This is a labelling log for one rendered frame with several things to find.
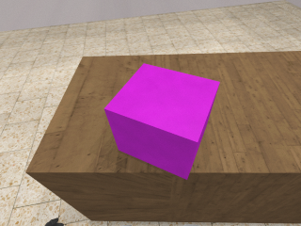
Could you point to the carton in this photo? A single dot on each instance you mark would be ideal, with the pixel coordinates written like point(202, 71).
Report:
point(160, 117)

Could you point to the pedestal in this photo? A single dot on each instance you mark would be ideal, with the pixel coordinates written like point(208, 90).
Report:
point(248, 165)

